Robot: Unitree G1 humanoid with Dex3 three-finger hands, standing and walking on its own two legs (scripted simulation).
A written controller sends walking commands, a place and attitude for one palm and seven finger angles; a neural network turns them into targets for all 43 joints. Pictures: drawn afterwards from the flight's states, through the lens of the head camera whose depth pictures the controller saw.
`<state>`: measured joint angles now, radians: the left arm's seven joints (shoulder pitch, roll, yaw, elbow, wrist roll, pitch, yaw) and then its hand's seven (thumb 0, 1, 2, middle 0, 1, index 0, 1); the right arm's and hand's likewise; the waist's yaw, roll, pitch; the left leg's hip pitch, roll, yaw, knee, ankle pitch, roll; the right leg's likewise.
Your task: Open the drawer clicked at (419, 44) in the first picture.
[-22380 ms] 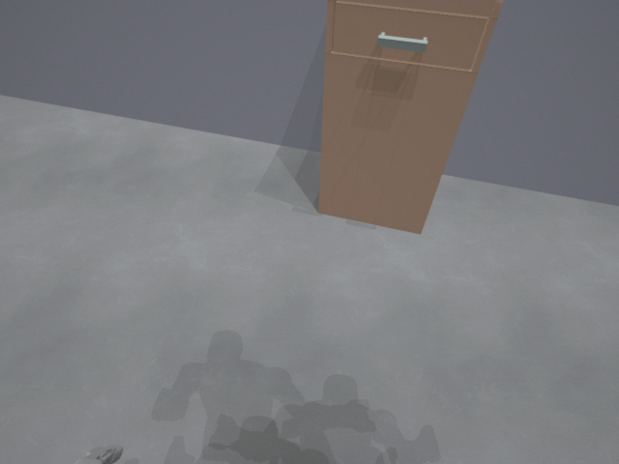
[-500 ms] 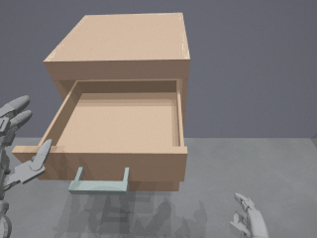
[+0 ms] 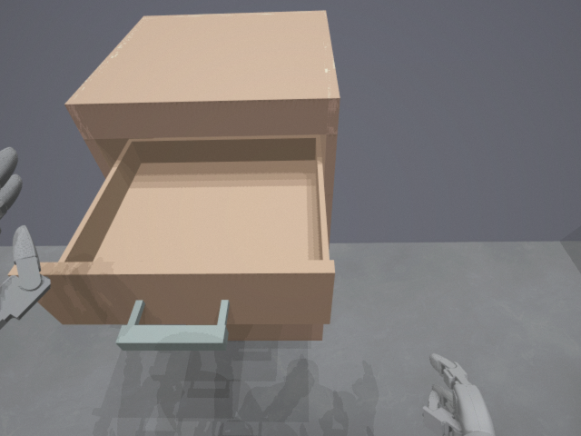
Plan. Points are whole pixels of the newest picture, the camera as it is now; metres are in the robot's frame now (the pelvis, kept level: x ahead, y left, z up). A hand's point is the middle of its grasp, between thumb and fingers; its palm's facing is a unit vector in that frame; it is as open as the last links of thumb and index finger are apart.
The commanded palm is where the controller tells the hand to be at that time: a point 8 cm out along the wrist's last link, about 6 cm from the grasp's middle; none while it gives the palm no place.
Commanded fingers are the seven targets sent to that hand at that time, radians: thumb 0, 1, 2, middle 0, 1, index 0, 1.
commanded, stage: step back with the hand held close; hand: left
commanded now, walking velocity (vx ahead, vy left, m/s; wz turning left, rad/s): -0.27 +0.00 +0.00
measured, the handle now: (177, 322) +0.25 +0.19 +0.04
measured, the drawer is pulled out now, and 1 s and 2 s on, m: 0.30 0.30 0.30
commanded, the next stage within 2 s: stop stepping back and stand still in 1.10 s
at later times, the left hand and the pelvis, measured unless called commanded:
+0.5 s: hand out of the picture +0.12 +0.25 +0.22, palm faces +0.41 -0.76 -0.50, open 7.4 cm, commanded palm +0.06 +0.30 +0.23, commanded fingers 0.00 0.90 0.90 -0.20 -0.30 -0.20 -0.30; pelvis -0.07 +0.02 -0.01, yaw +0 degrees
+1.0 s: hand out of the picture +0.07 +0.22 +0.22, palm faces +0.30 -0.81 -0.51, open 7.4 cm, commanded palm -0.01 +0.29 +0.23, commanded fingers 0.00 0.90 0.90 -0.20 -0.30 -0.20 -0.30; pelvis -0.15 +0.01 -0.02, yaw -2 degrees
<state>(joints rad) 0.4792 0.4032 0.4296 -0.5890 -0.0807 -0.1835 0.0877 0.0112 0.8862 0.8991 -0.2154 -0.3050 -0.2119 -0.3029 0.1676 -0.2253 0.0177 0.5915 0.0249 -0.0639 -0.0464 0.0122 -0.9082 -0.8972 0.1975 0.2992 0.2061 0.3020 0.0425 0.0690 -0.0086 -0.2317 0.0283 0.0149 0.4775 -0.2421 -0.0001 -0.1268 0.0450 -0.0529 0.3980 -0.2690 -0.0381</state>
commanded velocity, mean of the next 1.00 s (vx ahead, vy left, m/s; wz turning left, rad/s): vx -0.32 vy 0.00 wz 0.02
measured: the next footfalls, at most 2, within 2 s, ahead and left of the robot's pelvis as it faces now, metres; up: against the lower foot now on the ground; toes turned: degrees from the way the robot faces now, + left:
right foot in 0.92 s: -0.22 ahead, -0.11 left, +0.00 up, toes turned +1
left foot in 1.14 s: -0.11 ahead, +0.12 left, +0.00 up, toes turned -1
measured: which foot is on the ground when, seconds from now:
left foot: down 0.00-0.96, up 0.98-1.00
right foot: down 0.00-0.68, up 0.70-0.90, down 0.92-1.00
